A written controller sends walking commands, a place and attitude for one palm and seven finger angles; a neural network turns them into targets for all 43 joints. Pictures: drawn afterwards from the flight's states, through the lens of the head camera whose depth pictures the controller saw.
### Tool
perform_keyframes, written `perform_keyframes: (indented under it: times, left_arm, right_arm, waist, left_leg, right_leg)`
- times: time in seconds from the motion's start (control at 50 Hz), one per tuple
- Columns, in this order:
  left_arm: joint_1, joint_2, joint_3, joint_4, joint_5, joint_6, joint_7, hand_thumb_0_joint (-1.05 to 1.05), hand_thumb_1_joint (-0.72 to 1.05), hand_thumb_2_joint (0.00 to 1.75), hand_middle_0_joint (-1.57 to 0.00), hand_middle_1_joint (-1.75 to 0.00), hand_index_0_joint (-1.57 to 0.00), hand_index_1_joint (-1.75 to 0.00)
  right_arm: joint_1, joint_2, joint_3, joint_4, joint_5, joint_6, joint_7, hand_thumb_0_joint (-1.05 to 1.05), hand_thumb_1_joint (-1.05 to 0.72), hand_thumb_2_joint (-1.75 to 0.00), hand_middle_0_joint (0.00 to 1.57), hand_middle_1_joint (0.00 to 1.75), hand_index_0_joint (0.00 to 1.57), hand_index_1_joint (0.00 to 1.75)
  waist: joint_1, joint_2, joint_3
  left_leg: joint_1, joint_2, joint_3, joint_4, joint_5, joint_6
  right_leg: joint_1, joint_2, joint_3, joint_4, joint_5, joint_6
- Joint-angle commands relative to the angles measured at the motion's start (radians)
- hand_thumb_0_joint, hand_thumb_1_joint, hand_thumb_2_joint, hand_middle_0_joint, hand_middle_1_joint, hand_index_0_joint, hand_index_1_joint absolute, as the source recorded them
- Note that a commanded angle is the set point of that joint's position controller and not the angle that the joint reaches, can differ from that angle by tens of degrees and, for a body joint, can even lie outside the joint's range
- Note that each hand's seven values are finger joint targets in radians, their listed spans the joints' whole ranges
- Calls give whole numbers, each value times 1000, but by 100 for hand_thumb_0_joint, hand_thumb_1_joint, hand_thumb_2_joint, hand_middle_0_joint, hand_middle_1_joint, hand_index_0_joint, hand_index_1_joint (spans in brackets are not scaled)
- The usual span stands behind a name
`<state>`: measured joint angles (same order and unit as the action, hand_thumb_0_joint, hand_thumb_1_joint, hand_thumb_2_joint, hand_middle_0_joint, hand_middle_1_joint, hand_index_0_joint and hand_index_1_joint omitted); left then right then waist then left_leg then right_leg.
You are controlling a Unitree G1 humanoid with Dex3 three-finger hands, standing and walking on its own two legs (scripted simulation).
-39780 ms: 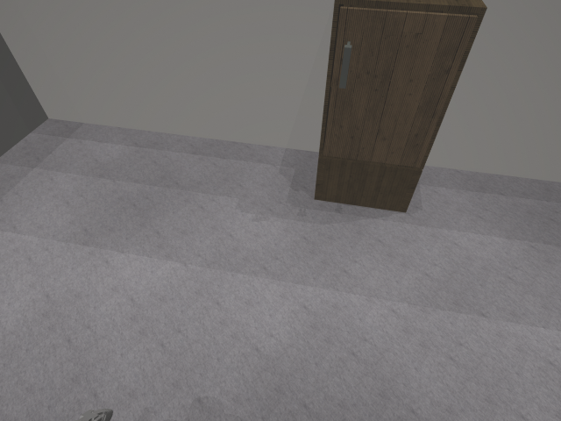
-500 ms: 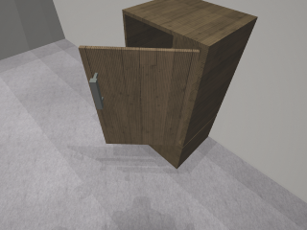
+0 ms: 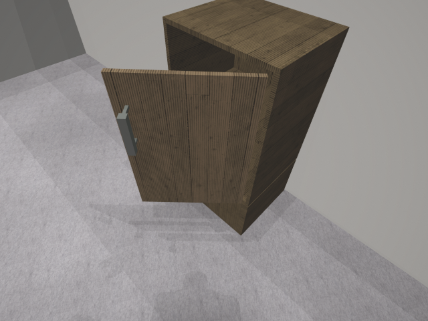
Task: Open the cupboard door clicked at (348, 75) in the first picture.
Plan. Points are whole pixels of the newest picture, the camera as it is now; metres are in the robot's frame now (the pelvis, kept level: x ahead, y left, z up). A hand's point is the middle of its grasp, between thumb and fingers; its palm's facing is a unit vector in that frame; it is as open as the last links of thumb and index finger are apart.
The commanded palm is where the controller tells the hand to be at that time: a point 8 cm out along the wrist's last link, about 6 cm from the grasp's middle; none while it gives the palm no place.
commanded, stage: look again from close up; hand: left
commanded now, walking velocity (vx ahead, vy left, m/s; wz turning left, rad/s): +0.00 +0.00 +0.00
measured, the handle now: (129, 130) +0.61 +0.27 -0.04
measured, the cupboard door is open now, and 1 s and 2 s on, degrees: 43 43 43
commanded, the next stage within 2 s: shuffle to correct the standing spot in 0.46 s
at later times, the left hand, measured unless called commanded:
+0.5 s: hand out of the picture +0.05 +0.17 -0.17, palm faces +0.01 -0.98 -0.19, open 7.4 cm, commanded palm none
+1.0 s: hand out of the picture +0.06 +0.22 -0.18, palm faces +0.06 -0.97 -0.23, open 7.4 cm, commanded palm none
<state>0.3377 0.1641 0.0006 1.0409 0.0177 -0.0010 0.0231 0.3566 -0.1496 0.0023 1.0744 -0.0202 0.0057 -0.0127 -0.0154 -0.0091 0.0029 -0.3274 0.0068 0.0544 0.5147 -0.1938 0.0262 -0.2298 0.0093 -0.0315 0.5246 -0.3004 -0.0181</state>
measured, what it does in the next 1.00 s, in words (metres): shifts its weight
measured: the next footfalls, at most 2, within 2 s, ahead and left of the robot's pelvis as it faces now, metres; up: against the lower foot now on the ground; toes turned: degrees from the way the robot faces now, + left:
right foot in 1.22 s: +0.12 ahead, -0.11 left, +0.00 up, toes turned +1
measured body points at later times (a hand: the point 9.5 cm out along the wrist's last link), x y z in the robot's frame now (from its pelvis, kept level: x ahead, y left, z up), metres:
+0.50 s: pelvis +0.04 +0.00 +0.00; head +0.05 +0.00 +0.45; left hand +0.05 +0.22 -0.16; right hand +0.08 -0.23 -0.15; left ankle +0.05 +0.10 -0.73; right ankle -0.01 -0.11 -0.73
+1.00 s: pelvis +0.08 +0.03 +0.00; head +0.10 +0.04 +0.45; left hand +0.06 +0.27 -0.16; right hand +0.11 -0.21 -0.15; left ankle +0.06 +0.10 -0.73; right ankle +0.00 -0.10 -0.69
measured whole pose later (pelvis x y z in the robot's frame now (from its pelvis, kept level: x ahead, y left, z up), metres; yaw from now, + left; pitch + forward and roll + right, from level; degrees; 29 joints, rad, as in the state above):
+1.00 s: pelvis +0.08 +0.03 +0.00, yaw +0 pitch -1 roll +1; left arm 0.30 0.20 0.03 1.07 0.02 0.03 0.04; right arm 0.25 -0.17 0.00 1.03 -0.02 -0.02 -0.03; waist 0.01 -0.04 0.06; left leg -0.21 -0.05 0.12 0.52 -0.30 0.08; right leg -0.29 -0.05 0.00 0.92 -0.52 -0.01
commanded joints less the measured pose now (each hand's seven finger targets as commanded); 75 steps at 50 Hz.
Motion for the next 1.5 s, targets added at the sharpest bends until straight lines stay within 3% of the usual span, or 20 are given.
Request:
perform_keyframes:
  times: [0.0, 0.54, 0.68, 0.78, 0.82, 0.84, 0.86, 0.88, 0.9, 0.92, 1.0, 1.14, 1.16, 1.18, 1.2, 1.22, 1.24, 1.3, 1.38, 1.48]
  left_arm:
    - [47, 94, 13, -14, 0, -25, 10, 0, 90, 90, -20, -30, -20, -30]
    - [-2, 123, 16, 33, 1, -30, 16, 0, 90, 90, -20, -30, -20, -30]
    - [38, 166, 45, 20, 4, -16, 19, 0, 90, 90, -20, -30, -20, -30]
    - [78, 198, 72, -1, 9, -9, 30, 0, 90, 90, -20, -30, -20, -30]
    - [43, 195, 74, -20, 11, -4, 32, 0, 90, 90, -20, -30, -20, -30]
    - [4, 178, 66, -33, 7, -1, 28, 0, 90, 90, -20, -30, -20, -30]
    - [-9, 133, 55, -54, 1, 2, 25, 0, 90, 90, -20, -30, -20, -30]
    - [-35, 94, 41, -61, -2, 4, 30, 0, 90, 90, -20, -30, -20, -30]
    - [-53, 102, 41, -67, -3, 8, 33, 0, 90, 90, -20, -30, -20, -30]
    - [-60, 107, 42, -61, 0, 8, 31, 0, 90, 90, -20, -30, -20, -30]
    - [-34, 97, 38, -30, 3, 15, 14, 0, 90, 90, -20, -30, -20, -30]
    - [-39, 70, 29, -16, 4, 13, 10, 0, 90, 90, -20, -30, -20, -30]
    - [-26, 83, 30, -8, 5, 5, 10, 0, 90, 90, -20, -30, -20, -30]
    - [62, 98, 17, 29, 13, -9, 45, 0, 90, 90, -20, -30, -20, -30]
    - [61, 150, 23, 10, 14, -36, 42, 0, 90, 90, -20, -30, -20, -30]
    - [-20, 165, 15, -19, 0, -38, 33, 0, 90, 90, -20, -30, -20, -30]
    - [-49, 131, 9, -25, -7, -41, 32, 0, 90, 90, -20, -30, -20, -30]
    - [-48, 114, 2, -25, -2, -31, 29, 0, 90, 90, -20, -30, -20, -30]
    - [-51, 116, 1, -28, -5, -28, 23, 0, 90, 90, -20, -30, -20, -30]
    - [-48, 124, 4, -37, -6, -29, 17, 0, 90, 90, -20, -30, -20, -30]
  right_arm:
    - [-4, -99, -20, -35, 4, -36, -8, 0, -90, -90, 20, 30, 20, 30]
    - [-101, -134, -14, 8, 9, -44, -21, 0, -90, -90, 20, 30, 20, 30]
    - [-114, -126, -17, -37, 4, -22, -12, 0, -90, -90, 20, 30, 20, 30]
    - [-148, -115, -26, -94, 3, -10, -11, 0, -90, -90, 20, 30, 20, 30]
    - [-103, -104, -28, -93, 6, -11, -10, 0, -90, -90, 20, 30, 20, 30]
    - [-24, -114, -30, -69, 4, -19, -11, 0, -90, -90, 20, 30, 20, 30]
    - [47, -168, -41, -51, -5, -25, -15, 0, -90, -90, 20, 30, 20, 30]
    - [83, -188, -42, -35, 2, -27, -23, 0, -90, -90, 20, 30, 20, 30]
    - [58, -177, -34, -43, 7, -30, -31, 0, -90, -90, 20, 30, 20, 30]
    - [6, -175, -34, -59, 3, -34, -33, 0, -90, -90, 20, 30, 20, 30]
    - [-95, -175, -33, -69, 6, -47, -34, 0, -90, -90, 20, 30, 20, 30]
    - [-90, -149, -41, -38, 2, -36, -30, 0, -90, -90, 20, 30, 20, 30]
    - [-99, -143, -39, -37, 5, -36, -29, 0, -90, -90, 20, 30, 20, 30]
    - [-147, -187, -39, -89, 27, -39, -17, 0, -90, -90, 20, 30, 20, 30]
    - [-151, -141, -25, -126, 18, -47, -10, 0, -90, -90, 20, 30, 20, 30]
    - [-63, -104, -24, -116, 16, -43, -6, 0, -90, -90, 20, 30, 20, 30]
    - [-53, -122, -28, -92, 6, -37, -9, 0, -90, -90, 20, 30, 20, 30]
    - [-69, -121, -26, -83, 6, -32, -15, 0, -90, -90, 20, 30, 20, 30]
    - [-63, -118, -23, -86, 5, -24, -10, 0, -90, -90, 20, 30, 20, 30]
    - [-44, -113, -19, -70, 3, -21, -4, 0, -90, -90, 20, 30, 20, 30]
  waist:
    - [18, 13, 43]
    - [17, -6, 11]
    - [47, -59, 51]
    - [67, -154, 92]
    - [29, -134, 84]
    - [-13, -81, 39]
    - [-31, 87, -5]
    - [-30, 226, -12]
    - [-14, 133, 14]
    - [2, 67, 33]
    - [38, 72, 27]
    - [31, 68, 7]
    - [41, 42, 9]
    - [60, 27, -49]
    - [44, 18, -87]
    - [-25, -9, -137]
    - [-18, -80, -140]
    - [4, 22, 7]
    - [-2, -31, 76]
    - [-4, -28, 110]
  left_leg:
    - [34, 101, -133, -150, -100, 25]
    - [182, 105, -87, -105, 236, 20]
    - [34, 47, -25, -8, 48, -4]
    - [-120, 22, 15, 123, -181, -28]
    - [-5, 25, 23, 3, -114, -21]
    - [171, 39, 4, -68, 139, -2]
    - [310, 171, -168, -72, 452, 80]
    - [320, 288, -296, -169, 694, 167]
    - [268, 328, -315, -170, 719, 224]
    - [223, 322, -288, -178, 660, 233]
    - [162, 248, -177, -223, 497, 189]
    - [137, 219, -140, -173, 295, 130]
    - [108, 188, -121, -140, 225, 95]
    - [168, 169, -78, 23, 399, 30]
    - [129, 90, -48, 101, 362, -17]
    - [149, 58, -48, -21, 128, -40]
    - [171, 86, -70, -30, 191, -17]
    - [139, 110, -83, -68, 271, 2]
    - [108, 86, -79, -126, 21, -2]
    - [105, 71, -71, -149, -51, -6]
  right_leg:
    - [-44, -90, 104, -137, -12, -32]
    - [40, -115, 92, -137, 280, -13]
    - [113, -207, 179, -132, 278, -69]
    - [196, -343, 266, -108, 593, -161]
    - [121, -312, 196, -36, 633, -137]
    - [25, -221, 101, 76, 599, -85]
    - [-108, -102, -2, 235, 301, -16]
    - [-184, -41, -19, 394, -246, 15]
    - [-193, -63, 50, 469, -309, 6]
    - [-190, -84, 67, 491, -281, 3]
    - [-116, -95, 46, 365, -139, 18]
    - [3, -74, 1, 33, -6, 27]
    - [53, -80, 18, -67, 79, 26]
    - [21, -121, 61, -102, 256, 17]
    - [119, -192, 119, -94, 685, -17]
    - [109, -225, 121, -16, 632, -53]
    - [100, -171, 83, 0, 562, -40]
    - [30, -128, 67, -47, 372, -26]
    - [-6, -132, 99, -133, 169, -29]
    - [-47, -129, 119, -201, 2, -34]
